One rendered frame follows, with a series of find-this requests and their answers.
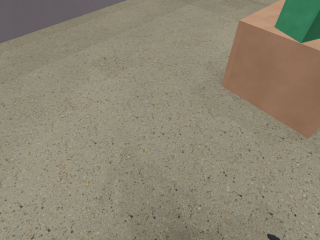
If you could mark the carton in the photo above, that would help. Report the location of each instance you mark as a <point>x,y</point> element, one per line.
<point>300,19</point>

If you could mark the pedestal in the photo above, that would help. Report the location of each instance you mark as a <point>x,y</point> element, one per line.
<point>275,72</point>

